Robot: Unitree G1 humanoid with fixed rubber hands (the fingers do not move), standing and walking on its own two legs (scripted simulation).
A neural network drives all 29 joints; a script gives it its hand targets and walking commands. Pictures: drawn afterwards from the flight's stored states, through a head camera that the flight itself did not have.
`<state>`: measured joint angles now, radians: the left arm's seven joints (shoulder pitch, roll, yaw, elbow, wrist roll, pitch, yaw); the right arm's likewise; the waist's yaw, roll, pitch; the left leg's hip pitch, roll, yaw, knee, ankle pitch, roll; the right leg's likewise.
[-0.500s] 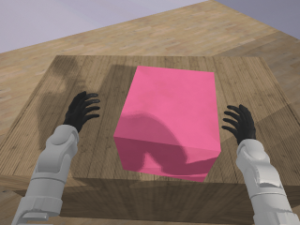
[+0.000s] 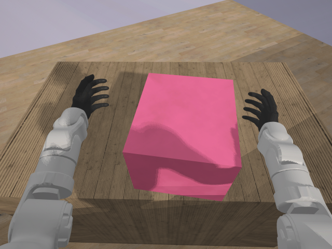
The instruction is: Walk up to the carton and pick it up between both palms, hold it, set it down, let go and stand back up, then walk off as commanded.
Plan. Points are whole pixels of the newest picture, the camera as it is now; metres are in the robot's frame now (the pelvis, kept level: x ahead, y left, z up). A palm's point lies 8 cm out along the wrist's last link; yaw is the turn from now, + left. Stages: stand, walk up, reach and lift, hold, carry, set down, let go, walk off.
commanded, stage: reach and lift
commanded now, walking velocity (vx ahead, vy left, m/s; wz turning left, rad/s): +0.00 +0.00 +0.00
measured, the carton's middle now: (183, 134) +0.41 -0.03 +0.00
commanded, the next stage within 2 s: none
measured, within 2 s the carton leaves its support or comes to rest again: neither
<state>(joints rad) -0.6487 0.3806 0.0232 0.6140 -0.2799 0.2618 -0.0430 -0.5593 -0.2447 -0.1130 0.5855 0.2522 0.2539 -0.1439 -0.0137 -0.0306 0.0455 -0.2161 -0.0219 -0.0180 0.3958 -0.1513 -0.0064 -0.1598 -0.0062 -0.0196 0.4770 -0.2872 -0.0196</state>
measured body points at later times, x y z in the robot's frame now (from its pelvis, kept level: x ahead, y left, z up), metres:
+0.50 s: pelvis +0.00 +0.01 +0.00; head +0.04 +0.02 +0.44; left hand +0.42 +0.23 +0.06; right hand +0.39 -0.23 +0.03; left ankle +0.04 +0.13 -0.74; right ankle -0.02 -0.10 -0.74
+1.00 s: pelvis +0.01 +0.02 -0.01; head +0.07 +0.03 +0.44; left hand +0.44 +0.20 +0.04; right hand +0.39 -0.21 +0.01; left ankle +0.04 +0.13 -0.74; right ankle -0.02 -0.10 -0.74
